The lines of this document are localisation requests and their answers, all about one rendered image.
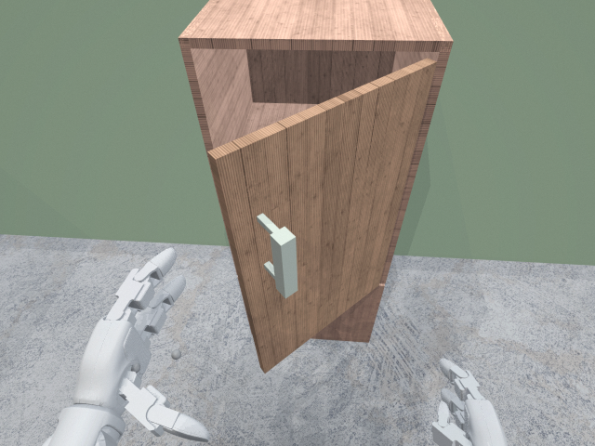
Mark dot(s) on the robot right hand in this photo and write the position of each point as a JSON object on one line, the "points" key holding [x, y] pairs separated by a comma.
{"points": [[477, 423]]}

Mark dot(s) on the handle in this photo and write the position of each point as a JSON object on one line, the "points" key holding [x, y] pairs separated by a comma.
{"points": [[284, 255]]}

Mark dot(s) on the cupboard door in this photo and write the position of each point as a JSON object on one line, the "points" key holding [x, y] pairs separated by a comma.
{"points": [[334, 176]]}

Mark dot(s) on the robot left forearm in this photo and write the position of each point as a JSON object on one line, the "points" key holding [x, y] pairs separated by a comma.
{"points": [[87, 425]]}

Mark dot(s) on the robot left hand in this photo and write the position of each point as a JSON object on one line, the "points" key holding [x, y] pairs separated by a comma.
{"points": [[121, 339]]}

